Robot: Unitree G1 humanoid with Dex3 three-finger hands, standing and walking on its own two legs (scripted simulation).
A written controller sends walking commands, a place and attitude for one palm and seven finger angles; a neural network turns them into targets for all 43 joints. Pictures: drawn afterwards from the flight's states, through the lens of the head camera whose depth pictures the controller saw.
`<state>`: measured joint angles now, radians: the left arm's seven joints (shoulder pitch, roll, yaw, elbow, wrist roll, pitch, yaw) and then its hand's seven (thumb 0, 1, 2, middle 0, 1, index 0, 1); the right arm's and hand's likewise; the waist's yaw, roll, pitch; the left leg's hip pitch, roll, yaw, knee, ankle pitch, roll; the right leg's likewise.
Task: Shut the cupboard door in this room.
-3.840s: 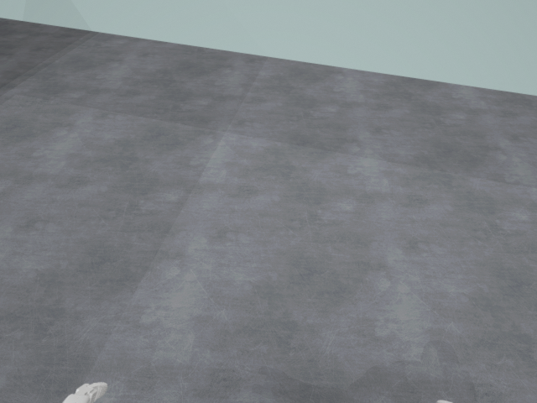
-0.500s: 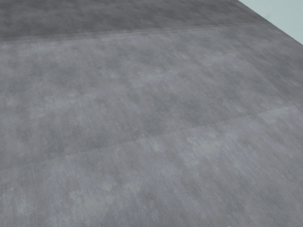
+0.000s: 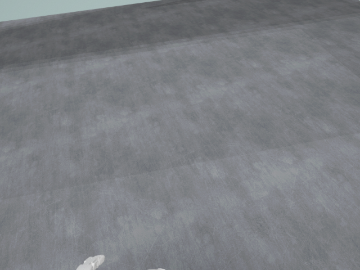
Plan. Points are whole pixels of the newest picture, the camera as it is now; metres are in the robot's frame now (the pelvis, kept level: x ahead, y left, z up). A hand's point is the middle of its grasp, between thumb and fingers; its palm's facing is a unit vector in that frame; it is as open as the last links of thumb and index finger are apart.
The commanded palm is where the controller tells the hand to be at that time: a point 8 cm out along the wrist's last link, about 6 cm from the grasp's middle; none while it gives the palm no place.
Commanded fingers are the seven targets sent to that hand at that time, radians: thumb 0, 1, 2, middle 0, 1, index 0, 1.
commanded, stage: turn or walk to find it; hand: left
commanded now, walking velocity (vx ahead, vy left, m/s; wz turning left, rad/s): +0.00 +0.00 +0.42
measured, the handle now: out of the picture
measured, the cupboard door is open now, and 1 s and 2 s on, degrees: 83 83 83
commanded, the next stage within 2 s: none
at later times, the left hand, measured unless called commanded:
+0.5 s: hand out of the picture -0.07 +0.24 -0.19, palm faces +0.30 -0.93 -0.23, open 7.3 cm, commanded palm none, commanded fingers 0.00 0.90 0.90 -0.20 -0.30 -0.20 -0.30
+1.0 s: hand out of the picture -0.01 +0.23 -0.14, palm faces +0.39 -0.88 -0.27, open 7.4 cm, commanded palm none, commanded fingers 0.00 0.90 0.90 -0.20 -0.30 -0.20 -0.30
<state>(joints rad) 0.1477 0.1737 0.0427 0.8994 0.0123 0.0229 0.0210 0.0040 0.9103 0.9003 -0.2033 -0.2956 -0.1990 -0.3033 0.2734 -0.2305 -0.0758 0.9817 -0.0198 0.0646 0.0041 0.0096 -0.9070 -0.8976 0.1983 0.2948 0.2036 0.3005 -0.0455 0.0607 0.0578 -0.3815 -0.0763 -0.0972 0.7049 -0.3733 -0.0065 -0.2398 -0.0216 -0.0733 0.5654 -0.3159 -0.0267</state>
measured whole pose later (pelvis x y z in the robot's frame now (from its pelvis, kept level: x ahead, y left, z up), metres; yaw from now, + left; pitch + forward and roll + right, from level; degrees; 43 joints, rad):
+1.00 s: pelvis -0.05 +0.00 +0.00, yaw +23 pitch -1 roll +1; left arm 0.13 0.19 0.05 0.90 0.00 0.03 0.02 0.00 0.91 0.90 -0.20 -0.30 -0.20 -0.30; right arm 0.28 -0.21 -0.06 0.98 -0.02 0.05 0.00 0.01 -0.91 -0.90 0.20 0.29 0.20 0.30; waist -0.05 0.04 0.05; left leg -0.30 -0.07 -0.08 0.54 -0.23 0.01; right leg -0.25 -0.03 -0.04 0.55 -0.30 0.04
